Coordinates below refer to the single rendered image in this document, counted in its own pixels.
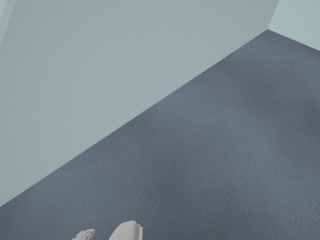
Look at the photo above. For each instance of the robot left thigh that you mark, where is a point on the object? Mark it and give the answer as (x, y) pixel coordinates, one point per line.
(128, 231)

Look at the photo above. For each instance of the left robot hand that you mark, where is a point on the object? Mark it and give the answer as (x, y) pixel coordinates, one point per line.
(85, 235)

